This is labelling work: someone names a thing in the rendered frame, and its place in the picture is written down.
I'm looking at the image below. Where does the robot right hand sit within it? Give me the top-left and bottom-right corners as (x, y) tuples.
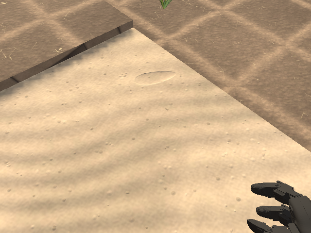
(247, 181), (311, 233)

